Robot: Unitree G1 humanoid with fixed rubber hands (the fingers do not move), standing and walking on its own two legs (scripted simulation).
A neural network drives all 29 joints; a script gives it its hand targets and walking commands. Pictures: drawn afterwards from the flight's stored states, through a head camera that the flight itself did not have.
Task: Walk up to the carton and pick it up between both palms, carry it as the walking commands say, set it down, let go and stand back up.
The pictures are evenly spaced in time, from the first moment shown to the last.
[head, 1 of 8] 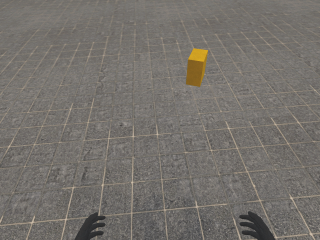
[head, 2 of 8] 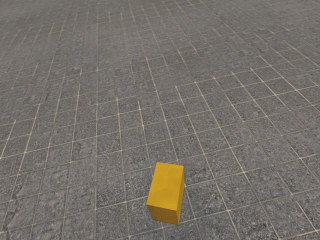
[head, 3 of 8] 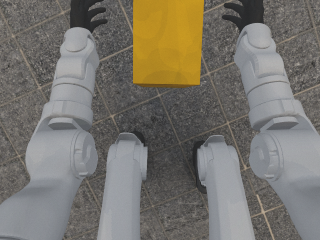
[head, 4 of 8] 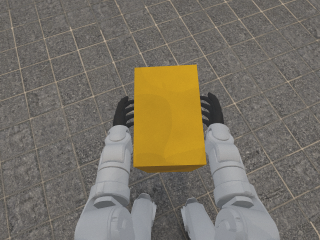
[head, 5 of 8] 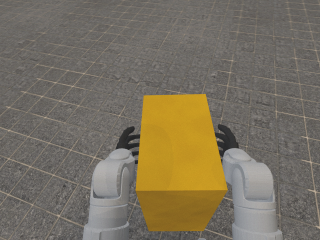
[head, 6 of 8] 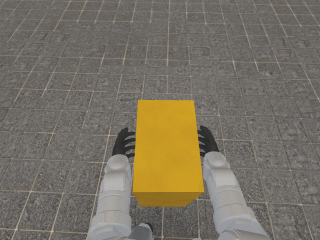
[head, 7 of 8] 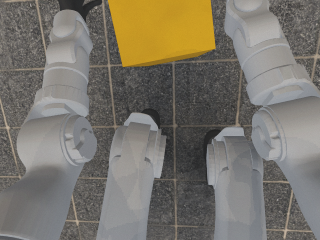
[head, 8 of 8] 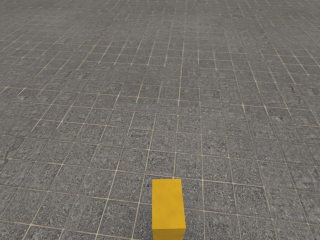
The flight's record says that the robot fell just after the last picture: no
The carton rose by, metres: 0.67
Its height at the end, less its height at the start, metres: +0.00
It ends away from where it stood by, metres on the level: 2.05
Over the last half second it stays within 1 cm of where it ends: yes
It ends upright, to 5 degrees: yes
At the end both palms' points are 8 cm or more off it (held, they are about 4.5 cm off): yes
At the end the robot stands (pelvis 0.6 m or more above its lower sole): yes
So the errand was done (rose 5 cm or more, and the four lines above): yes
